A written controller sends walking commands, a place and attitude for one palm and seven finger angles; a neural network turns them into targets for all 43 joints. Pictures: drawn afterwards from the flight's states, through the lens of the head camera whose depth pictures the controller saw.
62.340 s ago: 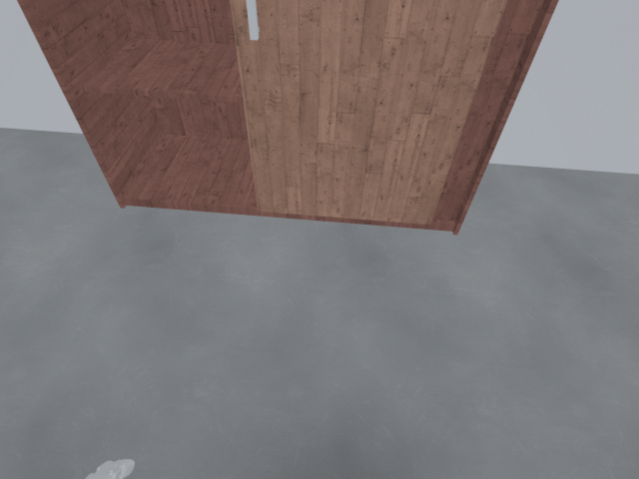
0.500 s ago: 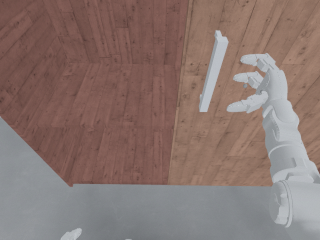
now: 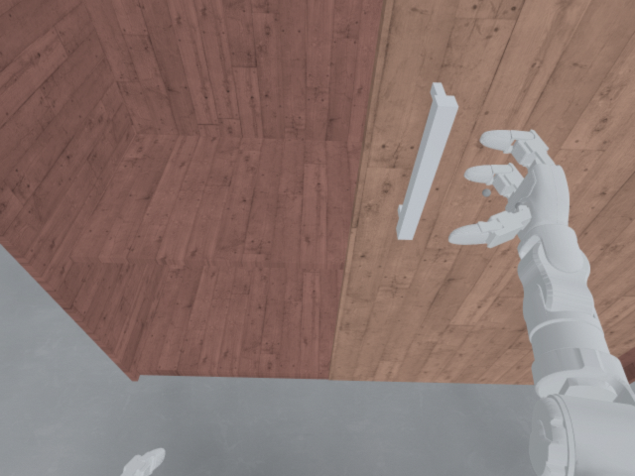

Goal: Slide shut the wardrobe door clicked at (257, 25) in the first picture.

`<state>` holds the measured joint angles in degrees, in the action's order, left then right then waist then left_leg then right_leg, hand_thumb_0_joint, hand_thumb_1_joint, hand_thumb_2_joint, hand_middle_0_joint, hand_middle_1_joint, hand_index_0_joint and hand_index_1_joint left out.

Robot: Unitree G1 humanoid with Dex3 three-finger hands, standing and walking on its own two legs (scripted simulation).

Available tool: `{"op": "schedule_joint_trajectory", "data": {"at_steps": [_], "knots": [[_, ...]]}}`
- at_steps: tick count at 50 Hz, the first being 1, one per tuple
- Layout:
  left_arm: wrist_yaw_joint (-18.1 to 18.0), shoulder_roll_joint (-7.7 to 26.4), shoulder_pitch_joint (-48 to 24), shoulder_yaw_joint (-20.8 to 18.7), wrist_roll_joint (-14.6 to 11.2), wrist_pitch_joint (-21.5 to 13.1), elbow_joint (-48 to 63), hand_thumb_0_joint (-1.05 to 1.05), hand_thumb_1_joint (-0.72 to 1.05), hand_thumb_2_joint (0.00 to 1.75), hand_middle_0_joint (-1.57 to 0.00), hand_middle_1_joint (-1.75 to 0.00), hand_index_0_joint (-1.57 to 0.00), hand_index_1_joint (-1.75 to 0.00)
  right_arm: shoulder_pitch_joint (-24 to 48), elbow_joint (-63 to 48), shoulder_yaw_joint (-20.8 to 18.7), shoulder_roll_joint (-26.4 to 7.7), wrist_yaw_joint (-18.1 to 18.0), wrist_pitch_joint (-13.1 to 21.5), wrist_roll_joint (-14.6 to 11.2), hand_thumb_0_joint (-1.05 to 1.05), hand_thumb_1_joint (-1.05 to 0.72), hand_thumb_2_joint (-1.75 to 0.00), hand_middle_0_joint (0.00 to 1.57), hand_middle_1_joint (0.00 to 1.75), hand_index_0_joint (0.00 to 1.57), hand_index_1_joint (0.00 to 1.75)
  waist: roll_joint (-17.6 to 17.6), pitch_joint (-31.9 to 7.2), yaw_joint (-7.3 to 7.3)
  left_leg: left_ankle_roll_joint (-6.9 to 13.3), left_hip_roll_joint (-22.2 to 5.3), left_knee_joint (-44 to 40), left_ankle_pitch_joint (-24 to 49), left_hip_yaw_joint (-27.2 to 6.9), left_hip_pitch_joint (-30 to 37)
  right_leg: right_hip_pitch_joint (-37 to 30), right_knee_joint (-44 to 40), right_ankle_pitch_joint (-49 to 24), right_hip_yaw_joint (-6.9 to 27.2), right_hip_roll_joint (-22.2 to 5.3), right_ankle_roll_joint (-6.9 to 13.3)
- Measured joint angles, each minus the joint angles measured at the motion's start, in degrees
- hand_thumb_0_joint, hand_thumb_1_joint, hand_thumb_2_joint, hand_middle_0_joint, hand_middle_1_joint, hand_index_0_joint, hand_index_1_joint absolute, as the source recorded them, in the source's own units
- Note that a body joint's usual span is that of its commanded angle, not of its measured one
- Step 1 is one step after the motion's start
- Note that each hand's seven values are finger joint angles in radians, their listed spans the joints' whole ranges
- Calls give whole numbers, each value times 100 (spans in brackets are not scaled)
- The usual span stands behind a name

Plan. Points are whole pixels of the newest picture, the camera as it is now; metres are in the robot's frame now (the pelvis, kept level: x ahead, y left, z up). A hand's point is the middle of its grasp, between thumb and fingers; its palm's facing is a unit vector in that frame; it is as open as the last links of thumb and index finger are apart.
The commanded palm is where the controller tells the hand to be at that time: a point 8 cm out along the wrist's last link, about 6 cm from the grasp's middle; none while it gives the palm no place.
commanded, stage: move the hooked fingers beside the handle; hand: right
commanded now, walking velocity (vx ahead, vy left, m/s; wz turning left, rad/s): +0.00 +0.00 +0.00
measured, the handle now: (419, 169) +0.47 -0.09 +0.15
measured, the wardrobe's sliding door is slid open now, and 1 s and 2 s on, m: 0.59 0.59 0.59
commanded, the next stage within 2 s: feel for the door with the fingertips in 0.04 s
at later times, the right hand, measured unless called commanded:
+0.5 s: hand (439, 204) +0.41 -0.11 +0.14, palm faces -0.04 +1.00 -0.01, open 14.0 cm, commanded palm +0.39 -0.16 +0.14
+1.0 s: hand (438, 197) +0.42 -0.11 +0.15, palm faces -0.03 +1.00 -0.01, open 14.0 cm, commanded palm +0.40 -0.16 +0.14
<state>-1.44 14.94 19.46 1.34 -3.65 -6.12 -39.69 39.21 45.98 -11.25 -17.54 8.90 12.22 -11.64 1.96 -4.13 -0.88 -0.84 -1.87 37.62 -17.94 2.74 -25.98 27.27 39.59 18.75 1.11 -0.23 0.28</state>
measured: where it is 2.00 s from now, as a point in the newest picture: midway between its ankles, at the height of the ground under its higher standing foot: outside the picture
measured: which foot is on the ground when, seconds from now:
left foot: down 0.00-1.00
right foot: down 0.00-1.00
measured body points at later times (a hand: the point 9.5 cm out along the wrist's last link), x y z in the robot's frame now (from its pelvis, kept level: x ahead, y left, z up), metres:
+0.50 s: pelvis +0.03 +0.01 +0.01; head +0.04 +0.03 +0.46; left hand +0.16 +0.25 -0.10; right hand +0.41 -0.17 +0.15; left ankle +0.01 +0.13 -0.72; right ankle +0.01 -0.12 -0.72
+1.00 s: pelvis +0.02 +0.01 +0.01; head +0.02 +0.03 +0.46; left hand +0.13 +0.27 -0.10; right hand +0.41 -0.16 +0.15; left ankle +0.01 +0.13 -0.72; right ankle +0.01 -0.12 -0.72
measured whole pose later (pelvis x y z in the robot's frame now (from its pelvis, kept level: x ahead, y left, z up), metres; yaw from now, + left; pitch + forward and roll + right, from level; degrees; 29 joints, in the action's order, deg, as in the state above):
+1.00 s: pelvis +0.02 +0.01 +0.01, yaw +2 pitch +3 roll +0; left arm -1.8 14.6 15.5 1.0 -2.9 -4.4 -38.9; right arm 28.2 32.9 -9.2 -12.1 4.6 6.4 -10.3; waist 2.9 -3.1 -2.2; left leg 0.1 -0.4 32.6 -17.1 1.4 -18.2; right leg 18.1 33.1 17.8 -0.3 -1.7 -0.8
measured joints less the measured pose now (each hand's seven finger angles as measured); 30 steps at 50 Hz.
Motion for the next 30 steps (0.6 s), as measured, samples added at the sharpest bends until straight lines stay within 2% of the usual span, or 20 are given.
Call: {"op": "schedule_joint_trajectory", "data": {"at_steps": [7, 11, 15, 22, 30], "knots": [[20, -9, -140, -6, 11, 25, 80, 1, 91, 90, -20, -30, -20, -30, -483, -502, 129, 193, 6, -287, 9, -2, 50, -30, 33, 127, 30, 122, 53, -9, -8, -2, 14, -127, -23, -33, 207, -226, -130, 37, -35, -13, -1], [12, -52, -244, 2, 47, -4, 151, 1, 91, 90, -20, -30, -20, -30, -855, -933, 70, 315, -153, -314, 67, -2, 50, -30, 32, 125, 30, 122, 54, 29, -39, 0, 37, -209, -31, -85, 360, -417, -242, 51, -89, -36, -7], [22, -77, -317, 6, 58, -43, 180, 1, 91, 90, -20, -30, -20, -30, -1105, -1270, 235, 417, -178, -367, 89, -2, 50, -30, 30, 124, 30, 121, 72, 57, -39, 7, 54, -284, -42, -101, 499, -568, -325, 67, -108, -52, -19], [45, -117, -415, -8, 95, -38, 206, 1, 91, 90, -20, -30, -20, -30, -1504, -1835, 300, 627, -411, -534, 144, -2, 50, -30, 30, 123, 30, 120, 95, 54, -48, 23, 81, -402, -50, -150, 670, -790, -500, 64, -160, -78, -43], [70, -130, -485, -13, 108, 42, 185, 1, 91, 90, -20, -30, -20, -30, -1884, -2355, 428, 781, -493, -726, 177, -2, 50, -30, 30, 121, 30, 120, 108, 21, -37, 51, 111, -499, -51, -161, 854, -1007, -647, 45, -175, -108, -75]]}}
